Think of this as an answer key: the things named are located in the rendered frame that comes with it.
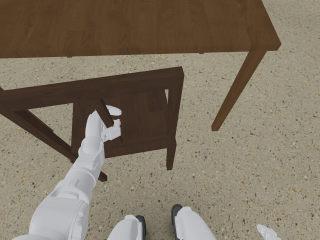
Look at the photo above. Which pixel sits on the robot right hand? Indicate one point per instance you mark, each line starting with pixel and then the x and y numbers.
pixel 267 234

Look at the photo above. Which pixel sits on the robot left thigh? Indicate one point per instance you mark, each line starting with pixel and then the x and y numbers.
pixel 127 229

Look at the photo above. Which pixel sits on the robot left upper arm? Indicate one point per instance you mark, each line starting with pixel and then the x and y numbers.
pixel 59 218

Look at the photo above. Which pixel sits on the robot left foot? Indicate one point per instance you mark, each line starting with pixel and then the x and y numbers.
pixel 142 220

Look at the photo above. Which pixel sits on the robot left hand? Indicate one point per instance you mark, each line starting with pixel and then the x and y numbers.
pixel 96 127

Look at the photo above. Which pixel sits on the table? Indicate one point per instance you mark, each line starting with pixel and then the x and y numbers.
pixel 76 28

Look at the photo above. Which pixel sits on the chair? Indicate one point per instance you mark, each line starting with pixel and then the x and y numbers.
pixel 147 121

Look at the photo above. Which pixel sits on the left robot forearm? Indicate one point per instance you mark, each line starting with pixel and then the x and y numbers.
pixel 82 177

